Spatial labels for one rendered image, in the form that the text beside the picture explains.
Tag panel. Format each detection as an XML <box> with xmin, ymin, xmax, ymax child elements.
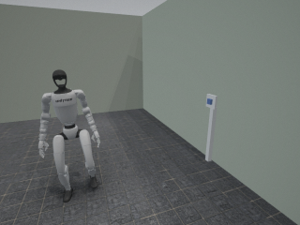
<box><xmin>205</xmin><ymin>94</ymin><xmax>218</xmax><ymax>162</ymax></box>

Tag robot right foot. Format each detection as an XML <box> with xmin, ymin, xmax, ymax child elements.
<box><xmin>63</xmin><ymin>186</ymin><xmax>73</xmax><ymax>203</ymax></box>

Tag robot left upper arm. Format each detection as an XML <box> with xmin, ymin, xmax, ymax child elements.
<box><xmin>74</xmin><ymin>89</ymin><xmax>90</xmax><ymax>114</ymax></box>

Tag left robot forearm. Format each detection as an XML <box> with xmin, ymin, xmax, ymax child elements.
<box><xmin>85</xmin><ymin>107</ymin><xmax>98</xmax><ymax>132</ymax></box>

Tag robot right upper arm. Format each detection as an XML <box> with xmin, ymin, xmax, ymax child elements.
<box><xmin>41</xmin><ymin>93</ymin><xmax>52</xmax><ymax>120</ymax></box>

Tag robot right shin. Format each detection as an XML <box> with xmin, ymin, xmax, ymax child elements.
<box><xmin>58</xmin><ymin>172</ymin><xmax>71</xmax><ymax>191</ymax></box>

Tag right robot hand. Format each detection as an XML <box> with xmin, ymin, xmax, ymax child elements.
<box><xmin>38</xmin><ymin>140</ymin><xmax>49</xmax><ymax>158</ymax></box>

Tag right robot forearm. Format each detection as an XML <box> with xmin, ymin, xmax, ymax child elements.
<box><xmin>38</xmin><ymin>114</ymin><xmax>49</xmax><ymax>141</ymax></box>

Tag button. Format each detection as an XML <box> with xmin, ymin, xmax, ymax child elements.
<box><xmin>206</xmin><ymin>98</ymin><xmax>213</xmax><ymax>105</ymax></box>

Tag left robot hand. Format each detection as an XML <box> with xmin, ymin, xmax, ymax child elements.
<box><xmin>91</xmin><ymin>130</ymin><xmax>100</xmax><ymax>147</ymax></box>

